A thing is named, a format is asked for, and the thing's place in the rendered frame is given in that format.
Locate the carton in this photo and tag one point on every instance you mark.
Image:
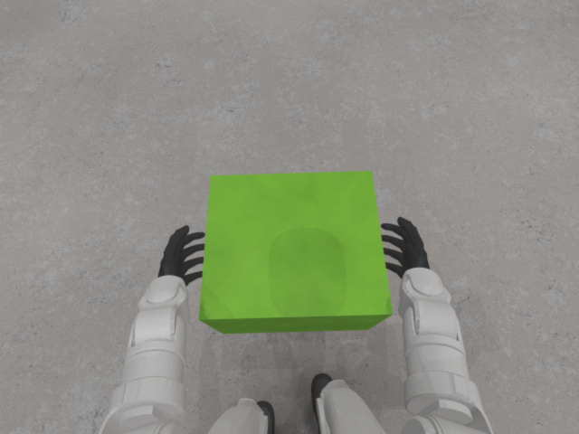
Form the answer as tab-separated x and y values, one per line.
296	252

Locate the robot left forearm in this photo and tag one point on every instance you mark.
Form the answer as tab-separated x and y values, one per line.
151	386

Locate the robot left shin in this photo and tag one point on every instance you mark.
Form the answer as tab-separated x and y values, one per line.
249	403

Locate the right robot hand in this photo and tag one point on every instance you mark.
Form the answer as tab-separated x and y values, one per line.
413	254

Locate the robot right upper arm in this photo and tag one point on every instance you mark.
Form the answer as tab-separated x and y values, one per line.
428	424

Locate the robot right forearm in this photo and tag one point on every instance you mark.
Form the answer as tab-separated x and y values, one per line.
438	381

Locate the left robot foot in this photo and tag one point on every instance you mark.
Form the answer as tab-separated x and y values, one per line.
268	411

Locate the left robot hand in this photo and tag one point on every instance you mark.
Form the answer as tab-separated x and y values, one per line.
174	255

